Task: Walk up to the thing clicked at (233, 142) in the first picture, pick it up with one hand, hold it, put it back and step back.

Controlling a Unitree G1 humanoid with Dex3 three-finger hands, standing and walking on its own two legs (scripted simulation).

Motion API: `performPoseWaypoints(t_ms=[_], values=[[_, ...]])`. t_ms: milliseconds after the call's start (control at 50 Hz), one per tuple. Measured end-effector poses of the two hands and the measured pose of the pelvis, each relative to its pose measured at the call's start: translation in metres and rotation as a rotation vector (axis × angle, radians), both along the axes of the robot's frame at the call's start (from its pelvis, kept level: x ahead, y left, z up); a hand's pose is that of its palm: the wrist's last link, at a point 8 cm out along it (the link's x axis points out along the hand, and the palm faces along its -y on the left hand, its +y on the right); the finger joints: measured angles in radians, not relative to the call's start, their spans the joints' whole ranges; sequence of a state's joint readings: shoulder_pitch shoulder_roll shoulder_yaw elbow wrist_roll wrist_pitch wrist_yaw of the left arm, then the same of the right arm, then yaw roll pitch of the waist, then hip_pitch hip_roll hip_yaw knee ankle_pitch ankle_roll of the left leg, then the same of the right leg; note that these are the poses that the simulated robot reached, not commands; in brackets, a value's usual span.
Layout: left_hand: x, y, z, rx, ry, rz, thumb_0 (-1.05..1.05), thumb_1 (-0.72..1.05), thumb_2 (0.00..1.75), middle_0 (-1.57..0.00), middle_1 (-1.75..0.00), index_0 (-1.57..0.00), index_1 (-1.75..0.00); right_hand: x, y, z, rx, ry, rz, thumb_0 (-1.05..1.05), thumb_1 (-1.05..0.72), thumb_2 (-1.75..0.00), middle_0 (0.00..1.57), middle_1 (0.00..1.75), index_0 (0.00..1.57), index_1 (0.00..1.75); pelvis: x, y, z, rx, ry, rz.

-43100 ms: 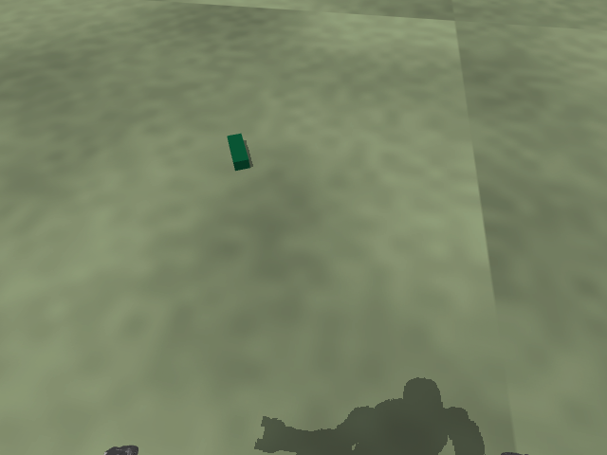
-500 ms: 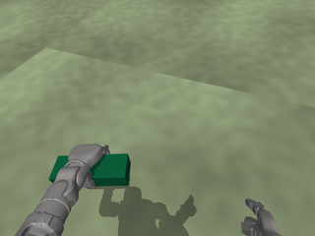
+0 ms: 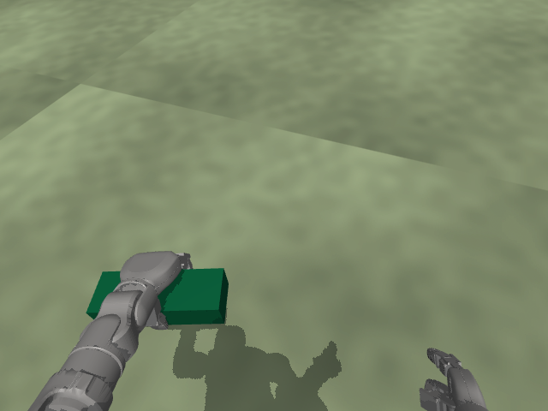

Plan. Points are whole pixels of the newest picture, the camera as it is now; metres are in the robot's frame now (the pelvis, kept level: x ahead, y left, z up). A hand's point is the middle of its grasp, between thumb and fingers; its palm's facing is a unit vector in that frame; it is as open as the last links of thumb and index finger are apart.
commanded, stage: crouch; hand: left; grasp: from above
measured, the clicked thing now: (162, 297) +0.30 +0.23 -0.07
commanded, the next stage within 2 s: lower in 1.94 s
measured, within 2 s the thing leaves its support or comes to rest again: neither
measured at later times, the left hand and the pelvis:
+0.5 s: hand (176, 313) +0.31 +0.24 -0.19, palm faces -0.44 +0.05 -0.90, open 10.6 cm; pelvis -0.02 +0.00 -0.08, yaw +1 degrees
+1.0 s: hand (201, 329) +0.36 +0.25 -0.44, palm faces -0.49 -0.01 -0.87, open 10.6 cm; pelvis -0.06 +0.01 -0.28, yaw -1 degrees
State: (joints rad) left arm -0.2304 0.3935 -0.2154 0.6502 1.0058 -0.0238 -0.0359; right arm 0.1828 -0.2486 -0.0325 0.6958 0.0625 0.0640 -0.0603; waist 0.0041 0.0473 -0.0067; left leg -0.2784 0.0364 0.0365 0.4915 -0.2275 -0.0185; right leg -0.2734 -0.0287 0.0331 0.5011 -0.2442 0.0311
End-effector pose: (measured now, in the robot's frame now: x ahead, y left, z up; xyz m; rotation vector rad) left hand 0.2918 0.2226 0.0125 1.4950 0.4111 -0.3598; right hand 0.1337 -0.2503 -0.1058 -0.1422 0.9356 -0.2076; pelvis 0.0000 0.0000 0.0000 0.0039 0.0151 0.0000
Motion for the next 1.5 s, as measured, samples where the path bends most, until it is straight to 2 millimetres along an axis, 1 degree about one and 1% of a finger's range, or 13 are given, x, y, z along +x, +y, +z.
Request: performPoseWaypoints(t_ms=[100, 180, 280, 360, 460, 580, 720, 820, 900, 1000, 1120, 1300, 1500], values=[[0.004, 0.004, -0.003, 0.009, -0.017, 0.018, -0.01, -0.07, 0.61, -0.54, -0.77, -0.59, -0.69, 0.000, -0.001, -0.001, 0.000, 0.011, -0.001, 0.01, -0.90, -0.90, 0.20, 0.30, 0.21, 0.29, 0.000, -0.001, 0.000, 0.000, 0.006, 0.004], [0.003, 0.006, -0.016, 0.009, -0.003, 0.022, -0.01, -0.08, 0.62, -0.53, -0.78, -0.59, -0.71, -0.005, -0.003, -0.002, -0.008, 0.030, -0.006, 0.01, -0.90, -0.90, 0.20, 0.30, 0.21, 0.29, 0.000, -0.001, -0.002, 0.000, 0.021, 0.008], [-0.001, 0.006, -0.047, 0.010, 0.028, 0.004, -0.01, -0.08, 0.62, -0.53, -0.78, -0.59, -0.71, -0.016, -0.009, -0.009, -0.036, 0.080, -0.002, 0.01, -0.90, -0.90, 0.20, 0.30, 0.21, 0.29, -0.004, -0.001, -0.009, -0.003, 0.068, 0.014], [0.002, 0.008, -0.080, 0.036, 0.027, -0.024, -0.01, -0.08, 0.62, -0.53, -0.78, -0.59, -0.71, -0.030, -0.016, -0.025, -0.068, 0.131, 0.007, 0.01, -0.90, -0.90, 0.20, 0.30, 0.21, 0.29, -0.010, 0.000, -0.026, -0.012, 0.145, 0.019], [0.017, 0.012, -0.125, 0.074, -0.027, -0.049, -0.01, -0.08, 0.62, -0.53, -0.79, -0.59, -0.72, -0.055, -0.027, -0.061, -0.106, 0.199, 0.000, 0.01, -0.90, -0.90, 0.20, 0.30, 0.21, 0.29, -0.020, 0.002, -0.063, -0.026, 0.256, 0.021], [0.042, 0.019, -0.184, 0.099, -0.056, -0.022, -0.01, -0.08, 0.62, -0.52, -0.79, -0.58, -0.72, -0.094, -0.030, -0.116, -0.136, 0.281, -0.031, 0.01, -0.90, -0.90, 0.20, 0.30, 0.21, 0.29, -0.034, 0.005, -0.117, -0.039, 0.381, 0.017], [0.065, 0.024, -0.253, 0.101, -0.066, 0.014, -0.01, -0.07, 0.62, -0.52, -0.79, -0.57, -0.72, -0.136, -0.022, -0.186, -0.131, 0.374, -0.067, 0.01, -0.90, -0.89, 0.20, 0.30, 0.21, 0.29, -0.049, 0.009, -0.181, -0.051, 0.496, 0.012], [0.071, 0.027, -0.302, 0.095, -0.031, 0.025, -0.01, -0.07, 0.62, -0.52, -0.79, -0.57, -0.72, -0.153, -0.011, -0.230, -0.107, 0.417, -0.066, 0.01, -0.90, -0.89, 0.21, 0.30, 0.21, 0.29, -0.057, 0.010, -0.220, -0.058, 0.549, 0.010], [0.073, 0.028, -0.342, 0.081, 0.001, 0.025, -0.01, -0.07, 0.62, -0.52, -0.79, -0.57, -0.72, -0.156, -0.006, -0.261, -0.093, 0.433, -0.047, 0.01, -0.90, -0.89, 0.21, 0.30, 0.21, 0.29, -0.061, 0.010, -0.249, -0.063, 0.585, 0.010], [0.076, 0.028, -0.390, 0.050, 0.016, 0.004, -0.01, -0.07, 0.62, -0.53, -0.78, -0.58, -0.71, -0.151, -0.007, -0.292, -0.098, 0.448, -0.001, 0.01, -0.90, -0.89, 0.21, 0.30, 0.21, 0.29, -0.062, 0.007, -0.282, -0.073, 0.625, 0.008], [0.085, 0.030, -0.435, 0.038, -0.017, -0.013, -0.01, -0.07, 0.61, -0.54, -0.76, -0.59, -0.69, -0.141, -0.016, -0.321, -0.128, 0.453, 0.054, 0.01, -0.90, -0.89, 0.21, 0.30, 0.21, 0.29, -0.063, 0.004, -0.317, -0.085, 0.647, 0.004], [0.099, 0.037, -0.473, 0.059, -0.038, 0.034, -0.01, -0.08, 0.62, -0.55, -0.75, -0.61, -0.68, -0.136, -0.025, -0.349, -0.144, 0.450, 0.086, 0.00, -0.91, -0.90, 0.21, 0.30, 0.21, 0.29, -0.066, 0.003, -0.351, -0.090, 0.644, -0.014], [0.105, 0.041, -0.502, 0.052, 0.010, 0.047, -0.01, -0.08, 0.62, -0.55, -0.75, -0.61, -0.68, -0.159, -0.021, -0.373, -0.118, 0.501, 0.072, 0.00, -0.91, -0.90, 0.21, 0.30, 0.21, 0.29, -0.069, 0.004, -0.378, -0.094, 0.630, -0.026]])
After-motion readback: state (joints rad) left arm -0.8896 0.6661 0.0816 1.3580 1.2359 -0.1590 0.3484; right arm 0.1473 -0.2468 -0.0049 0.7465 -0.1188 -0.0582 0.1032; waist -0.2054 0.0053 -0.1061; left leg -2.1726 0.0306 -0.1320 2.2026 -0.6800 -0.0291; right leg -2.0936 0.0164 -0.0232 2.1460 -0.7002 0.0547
